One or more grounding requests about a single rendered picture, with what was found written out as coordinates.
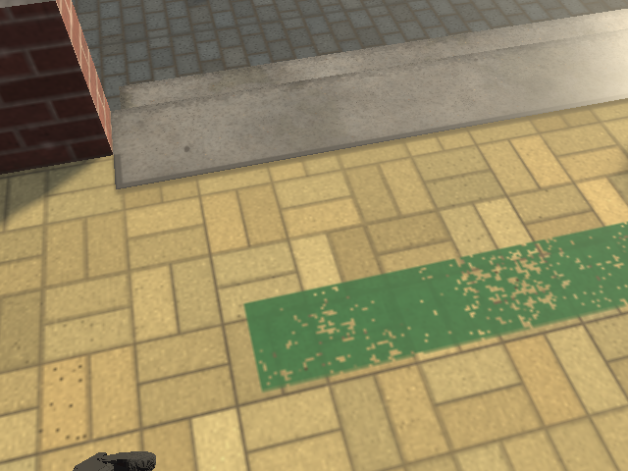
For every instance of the left robot hand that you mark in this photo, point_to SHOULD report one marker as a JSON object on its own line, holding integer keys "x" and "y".
{"x": 122, "y": 461}

